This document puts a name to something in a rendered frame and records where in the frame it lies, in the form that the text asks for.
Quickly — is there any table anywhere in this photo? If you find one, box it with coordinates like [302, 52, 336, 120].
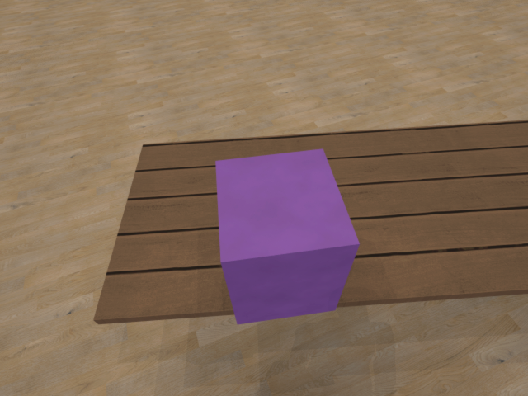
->
[93, 120, 528, 324]

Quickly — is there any carton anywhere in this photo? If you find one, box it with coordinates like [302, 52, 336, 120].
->
[215, 148, 360, 324]

